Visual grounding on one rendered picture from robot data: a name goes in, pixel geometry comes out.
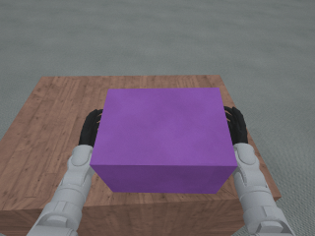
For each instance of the robot left forearm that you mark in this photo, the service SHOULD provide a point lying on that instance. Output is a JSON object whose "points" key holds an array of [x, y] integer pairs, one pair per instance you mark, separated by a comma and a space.
{"points": [[65, 207]]}

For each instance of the right robot hand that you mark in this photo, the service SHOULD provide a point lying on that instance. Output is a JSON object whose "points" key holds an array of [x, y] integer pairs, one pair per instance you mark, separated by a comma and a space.
{"points": [[236, 125]]}

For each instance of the carton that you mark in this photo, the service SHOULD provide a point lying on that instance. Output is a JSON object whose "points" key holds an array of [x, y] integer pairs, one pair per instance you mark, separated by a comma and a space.
{"points": [[163, 140]]}

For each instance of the pedestal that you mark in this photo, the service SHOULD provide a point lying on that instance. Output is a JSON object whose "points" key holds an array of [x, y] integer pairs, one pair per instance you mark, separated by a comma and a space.
{"points": [[35, 150]]}

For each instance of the left robot upper arm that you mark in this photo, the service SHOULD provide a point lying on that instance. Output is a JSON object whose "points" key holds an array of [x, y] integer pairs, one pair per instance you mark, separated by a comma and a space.
{"points": [[42, 230]]}

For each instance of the left robot hand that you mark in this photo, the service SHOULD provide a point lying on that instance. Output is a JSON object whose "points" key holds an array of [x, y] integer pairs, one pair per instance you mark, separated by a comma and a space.
{"points": [[90, 128]]}

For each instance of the robot right forearm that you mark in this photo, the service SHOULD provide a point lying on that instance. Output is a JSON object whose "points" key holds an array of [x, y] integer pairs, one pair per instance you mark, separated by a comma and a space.
{"points": [[261, 214]]}

